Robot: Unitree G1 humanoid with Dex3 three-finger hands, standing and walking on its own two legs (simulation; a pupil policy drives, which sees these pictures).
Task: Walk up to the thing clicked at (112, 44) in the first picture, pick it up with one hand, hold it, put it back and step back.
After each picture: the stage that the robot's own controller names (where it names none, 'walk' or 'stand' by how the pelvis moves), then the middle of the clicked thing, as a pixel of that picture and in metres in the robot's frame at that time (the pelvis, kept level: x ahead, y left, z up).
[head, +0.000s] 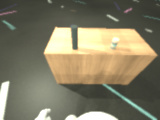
stand; (114, 43) +0.83 -0.21 -0.02
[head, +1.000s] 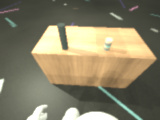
rise first; (107, 44) +0.74 -0.11 +0.00
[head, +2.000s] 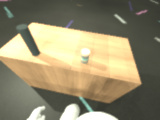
rise first; (85, 56) +0.50 +0.11 +0.01
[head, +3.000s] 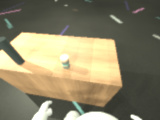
stand; (65, 61) +0.46 +0.24 -0.01
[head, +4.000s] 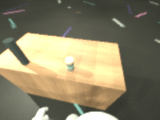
stand; (70, 64) +0.46 +0.20 -0.02
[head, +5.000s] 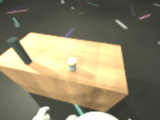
stand; (72, 65) +0.45 +0.18 -0.02
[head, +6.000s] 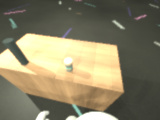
stand; (68, 65) +0.45 +0.21 -0.03
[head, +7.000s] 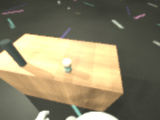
stand; (67, 66) +0.44 +0.22 -0.03
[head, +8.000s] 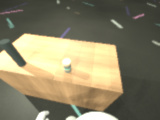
stand; (67, 65) +0.44 +0.22 -0.03
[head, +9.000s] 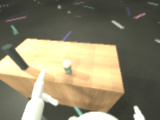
rise first; (67, 67) +0.43 +0.24 -0.02
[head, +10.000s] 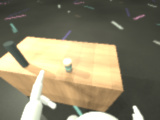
go down; (68, 65) +0.45 +0.24 -0.02
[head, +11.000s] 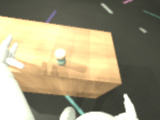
go down; (60, 58) +0.45 +0.21 +0.01
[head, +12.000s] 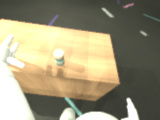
go down; (59, 58) +0.45 +0.23 +0.02
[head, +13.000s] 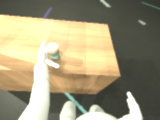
close in; (54, 52) +0.46 +0.24 +0.05
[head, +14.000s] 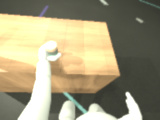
lift; (52, 51) +0.46 +0.23 +0.06
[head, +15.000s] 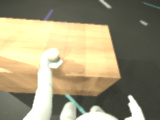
lift; (54, 58) +0.42 +0.23 +0.05
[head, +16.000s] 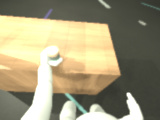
lift; (54, 55) +0.43 +0.23 +0.06
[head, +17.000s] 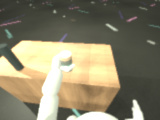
lift; (66, 61) +0.34 +0.16 +0.18
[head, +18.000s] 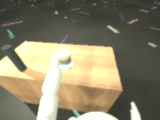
hold; (65, 60) +0.33 +0.18 +0.20
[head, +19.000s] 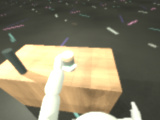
hold; (68, 61) +0.33 +0.15 +0.19
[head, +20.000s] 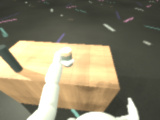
crouch; (67, 57) +0.39 +0.17 +0.16
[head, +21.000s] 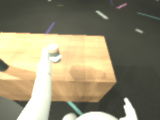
lower; (54, 53) +0.45 +0.24 +0.10
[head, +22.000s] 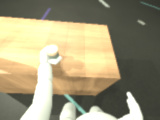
lower; (53, 55) +0.44 +0.24 +0.05
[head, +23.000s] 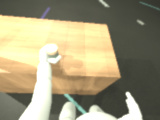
lower; (53, 54) +0.45 +0.24 +0.05
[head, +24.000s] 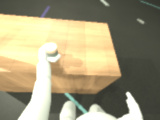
lower; (52, 52) +0.45 +0.24 +0.05
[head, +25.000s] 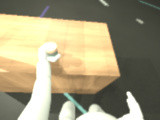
lower; (52, 52) +0.46 +0.24 +0.05
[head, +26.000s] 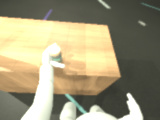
open; (56, 55) +0.44 +0.22 +0.05
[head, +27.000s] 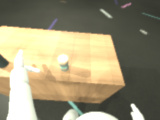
sink last; (63, 63) +0.41 +0.20 +0.03
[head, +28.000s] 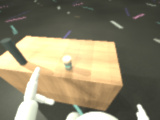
stand; (67, 63) +0.46 +0.24 +0.02
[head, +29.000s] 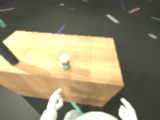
stand; (65, 62) +0.43 +0.22 +0.02
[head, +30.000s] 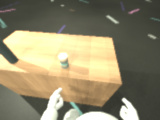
stand; (64, 61) +0.44 +0.24 +0.03
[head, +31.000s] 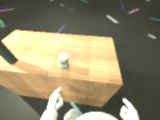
stand; (64, 61) +0.44 +0.23 +0.04
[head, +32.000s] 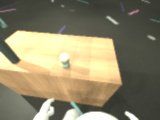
stand; (65, 61) +0.45 +0.23 +0.02
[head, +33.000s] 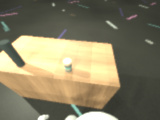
walk; (67, 65) +0.45 +0.22 -0.02
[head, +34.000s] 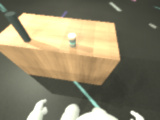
walk; (72, 40) +0.64 +0.22 -0.01
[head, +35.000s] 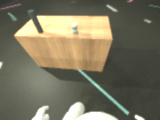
walk; (74, 28) +0.94 +0.28 -0.01
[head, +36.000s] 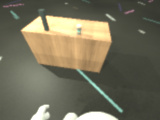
stand; (78, 29) +1.05 +0.23 -0.02
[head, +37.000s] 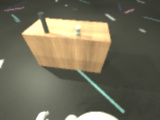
stand; (78, 31) +1.04 +0.22 -0.03
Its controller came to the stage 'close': yes
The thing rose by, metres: 0.21
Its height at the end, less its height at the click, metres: +0.00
